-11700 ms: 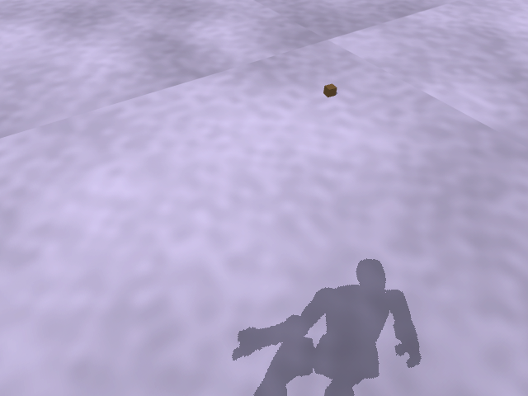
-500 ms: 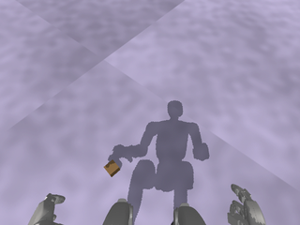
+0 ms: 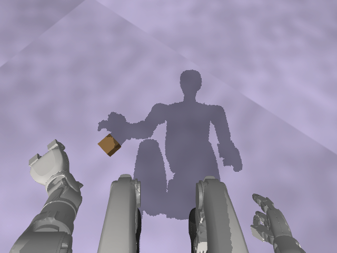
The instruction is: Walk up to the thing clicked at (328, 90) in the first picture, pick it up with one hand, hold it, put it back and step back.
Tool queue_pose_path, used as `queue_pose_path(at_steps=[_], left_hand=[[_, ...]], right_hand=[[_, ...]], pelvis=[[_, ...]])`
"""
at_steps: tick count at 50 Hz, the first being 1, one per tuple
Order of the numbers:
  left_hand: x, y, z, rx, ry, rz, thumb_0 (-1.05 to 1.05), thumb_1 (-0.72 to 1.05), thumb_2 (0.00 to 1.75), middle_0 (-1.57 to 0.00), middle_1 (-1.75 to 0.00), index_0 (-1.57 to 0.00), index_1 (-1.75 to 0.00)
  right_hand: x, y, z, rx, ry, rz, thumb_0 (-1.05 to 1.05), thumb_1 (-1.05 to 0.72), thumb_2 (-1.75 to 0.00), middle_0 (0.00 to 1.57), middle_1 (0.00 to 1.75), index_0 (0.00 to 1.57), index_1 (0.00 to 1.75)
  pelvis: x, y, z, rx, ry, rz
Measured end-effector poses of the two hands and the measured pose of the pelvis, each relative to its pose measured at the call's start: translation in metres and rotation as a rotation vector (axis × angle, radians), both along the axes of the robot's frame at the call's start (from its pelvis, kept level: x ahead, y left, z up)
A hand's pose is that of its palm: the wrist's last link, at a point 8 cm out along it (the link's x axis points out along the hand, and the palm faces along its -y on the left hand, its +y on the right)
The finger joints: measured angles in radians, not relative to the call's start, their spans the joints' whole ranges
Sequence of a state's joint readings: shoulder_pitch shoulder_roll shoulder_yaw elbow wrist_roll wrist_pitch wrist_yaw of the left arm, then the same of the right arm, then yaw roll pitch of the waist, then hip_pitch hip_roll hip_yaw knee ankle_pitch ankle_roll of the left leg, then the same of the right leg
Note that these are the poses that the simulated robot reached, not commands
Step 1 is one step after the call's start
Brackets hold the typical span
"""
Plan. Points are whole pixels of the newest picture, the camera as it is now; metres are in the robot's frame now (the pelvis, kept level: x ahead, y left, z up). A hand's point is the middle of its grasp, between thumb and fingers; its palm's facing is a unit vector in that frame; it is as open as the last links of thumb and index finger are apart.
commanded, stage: rise first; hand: left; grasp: from above
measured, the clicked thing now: (109, 145) +0.46 +0.26 -0.48
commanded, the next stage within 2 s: approach in 1.60 s
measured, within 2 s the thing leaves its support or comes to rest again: neither
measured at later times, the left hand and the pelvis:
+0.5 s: hand (86, 156) +0.37 +0.29 -0.29, palm faces -0.27 -0.32 -0.91, open 11.8 cm; pelvis -0.04 +0.01 -0.13, yaw -3 degrees
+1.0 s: hand (93, 149) +0.41 +0.29 -0.34, palm faces -0.27 -0.32 -0.91, open 11.9 cm; pelvis -0.03 +0.01 -0.17, yaw -3 degrees
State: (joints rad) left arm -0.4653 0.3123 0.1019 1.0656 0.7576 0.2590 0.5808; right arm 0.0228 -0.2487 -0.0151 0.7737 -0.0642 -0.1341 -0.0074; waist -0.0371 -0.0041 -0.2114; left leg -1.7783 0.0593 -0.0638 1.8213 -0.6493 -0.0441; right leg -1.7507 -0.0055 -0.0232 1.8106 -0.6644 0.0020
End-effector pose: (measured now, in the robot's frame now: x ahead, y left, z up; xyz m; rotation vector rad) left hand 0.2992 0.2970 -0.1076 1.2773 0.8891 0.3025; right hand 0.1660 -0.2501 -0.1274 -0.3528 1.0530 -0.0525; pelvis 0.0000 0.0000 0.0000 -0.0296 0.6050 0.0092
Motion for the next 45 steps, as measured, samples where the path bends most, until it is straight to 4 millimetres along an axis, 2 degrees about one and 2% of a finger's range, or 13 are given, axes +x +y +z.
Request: queue_pose_path(at_steps=[5,11,16,22,34,45], left_hand=[[0.025,0.004,-0.027,0.061,-0.026,-0.012,0.0,-0.27,0.79,-0.35,-0.8,-0.35,-0.8],[0.038,0.004,-0.059,0.049,-0.003,-0.035,0.0,-0.22,0.77,-0.4,-0.74,-0.39,-0.75],[0.048,-0.001,-0.088,0.016,0.006,-0.064,0.0,-0.19,0.74,-0.43,-0.72,-0.42,-0.72],[0.062,-0.003,-0.114,-0.005,-0.006,-0.027,0.0,-0.18,0.73,-0.43,-0.73,-0.43,-0.73],[0.095,-0.005,-0.137,0.005,-0.001,0.0,0.0,-0.19,0.73,-0.42,-0.75,-0.42,-0.74],[0.104,-0.007,-0.165,-0.009,0.017,0.014,0.0,-0.18,0.71,-0.41,-0.78,-0.42,-0.77]], right_hand=[[-0.034,-0.003,-0.042,0.009,0.043,-0.005,0.01,-0.9,-0.89,0.2,0.3,0.2,0.3],[-0.075,0.0,-0.079,0.04,0.099,-0.025,0.01,-0.89,-0.89,0.2,0.3,0.2,0.3],[-0.105,0.005,-0.099,0.053,0.149,-0.035,0.01,-0.89,-0.89,0.2,0.3,0.2,0.3],[-0.132,0.007,-0.113,0.047,0.19,-0.054,0.01,-0.89,-0.89,0.2,0.3,0.2,0.3],[-0.162,0.002,-0.132,0.071,0.267,-0.054,0.01,-0.9,-0.89,0.2,0.3,0.2,0.3],[-0.171,-0.001,-0.156,0.128,0.325,-0.024,0.01,-0.9,-0.9,0.2,0.3,0.2,0.3]], pelvis=[[-0.017,-0.003,-0.04,-0.002,0.0,-0.009],[-0.03,0.0,-0.075,-0.013,-0.009,-0.018],[-0.035,0.006,-0.099,-0.026,-0.015,-0.021],[-0.036,0.013,-0.12,-0.038,-0.015,-0.019],[-0.031,0.015,-0.147,-0.044,-0.001,-0.025],[-0.028,0.01,-0.167,-0.033,-0.007,-0.033]])
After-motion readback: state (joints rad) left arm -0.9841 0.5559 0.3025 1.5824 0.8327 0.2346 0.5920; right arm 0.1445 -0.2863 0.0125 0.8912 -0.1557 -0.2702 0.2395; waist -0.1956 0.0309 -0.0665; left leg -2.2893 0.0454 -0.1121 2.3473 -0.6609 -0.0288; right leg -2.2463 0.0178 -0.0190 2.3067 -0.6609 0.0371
